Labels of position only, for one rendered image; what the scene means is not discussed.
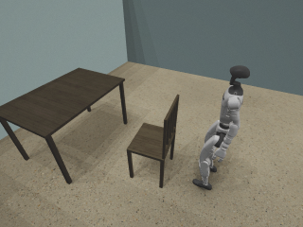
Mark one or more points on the left robot hand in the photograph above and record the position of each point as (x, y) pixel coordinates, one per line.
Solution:
(220, 153)

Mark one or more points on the table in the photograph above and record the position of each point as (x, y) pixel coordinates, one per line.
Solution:
(46, 109)

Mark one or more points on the robot left forearm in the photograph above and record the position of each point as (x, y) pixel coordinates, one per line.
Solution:
(231, 133)

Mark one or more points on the robot right thigh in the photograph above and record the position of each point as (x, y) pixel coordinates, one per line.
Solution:
(212, 130)

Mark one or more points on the chair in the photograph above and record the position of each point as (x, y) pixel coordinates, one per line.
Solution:
(153, 141)

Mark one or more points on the left robot foot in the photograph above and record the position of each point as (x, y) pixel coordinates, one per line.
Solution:
(200, 183)

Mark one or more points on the robot left upper arm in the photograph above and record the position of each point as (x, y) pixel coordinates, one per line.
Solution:
(233, 105)

